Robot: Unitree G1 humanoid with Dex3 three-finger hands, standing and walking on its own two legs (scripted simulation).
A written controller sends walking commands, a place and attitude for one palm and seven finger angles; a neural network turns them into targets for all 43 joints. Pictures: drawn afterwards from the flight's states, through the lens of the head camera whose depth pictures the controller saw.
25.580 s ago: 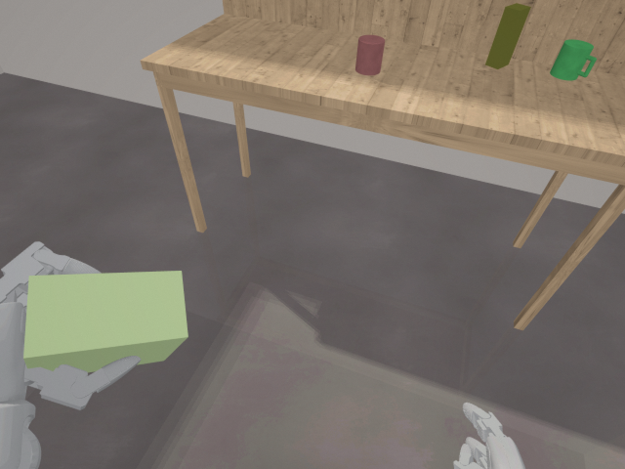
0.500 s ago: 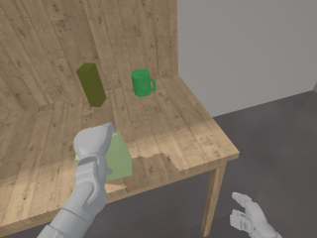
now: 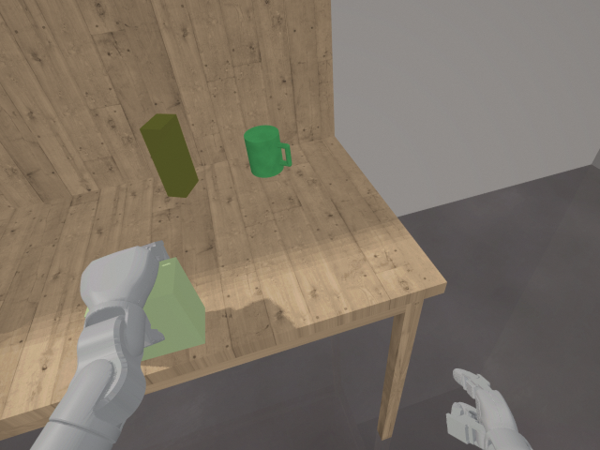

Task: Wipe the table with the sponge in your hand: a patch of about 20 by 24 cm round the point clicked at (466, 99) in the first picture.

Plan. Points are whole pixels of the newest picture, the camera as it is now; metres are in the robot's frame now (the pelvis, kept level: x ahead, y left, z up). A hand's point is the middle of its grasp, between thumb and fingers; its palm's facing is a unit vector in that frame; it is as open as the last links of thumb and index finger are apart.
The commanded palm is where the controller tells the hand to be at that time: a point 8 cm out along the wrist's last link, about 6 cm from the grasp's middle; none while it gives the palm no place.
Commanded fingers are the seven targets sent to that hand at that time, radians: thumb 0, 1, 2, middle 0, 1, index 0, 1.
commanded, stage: wipe forward along the middle lane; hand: left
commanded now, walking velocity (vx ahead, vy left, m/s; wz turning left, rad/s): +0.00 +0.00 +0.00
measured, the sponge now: (158, 319) +0.27 +0.25 +0.04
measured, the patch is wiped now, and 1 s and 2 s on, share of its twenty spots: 1.00 1.00 1.00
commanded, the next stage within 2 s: slide back across to the first lane in 1.68 s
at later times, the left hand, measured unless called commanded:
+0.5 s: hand (135, 290) +0.29 +0.28 +0.09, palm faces -0.03 -0.05 -1.00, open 10.3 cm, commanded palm +0.29 +0.28 +0.13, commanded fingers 0.00 0.10 1.30 -1.20 -1.60 -1.20 -1.60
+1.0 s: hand (139, 257) +0.35 +0.30 +0.09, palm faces -0.10 +0.00 -0.99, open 10.3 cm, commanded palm +0.35 +0.31 +0.12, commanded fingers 0.00 0.10 1.30 -1.20 -1.60 -1.20 -1.60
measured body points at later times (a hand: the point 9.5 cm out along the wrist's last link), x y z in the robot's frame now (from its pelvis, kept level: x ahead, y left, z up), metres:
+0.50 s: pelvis -0.02 +0.00 +0.00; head -0.03 -0.05 +0.45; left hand +0.29 +0.28 +0.14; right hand +0.18 -0.23 -0.11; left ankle +0.01 +0.15 -0.73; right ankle -0.02 -0.09 -0.73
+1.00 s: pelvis -0.03 +0.00 +0.00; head -0.01 -0.03 +0.45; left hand +0.35 +0.30 +0.14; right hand +0.09 -0.27 -0.14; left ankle +0.01 +0.15 -0.73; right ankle -0.03 -0.09 -0.73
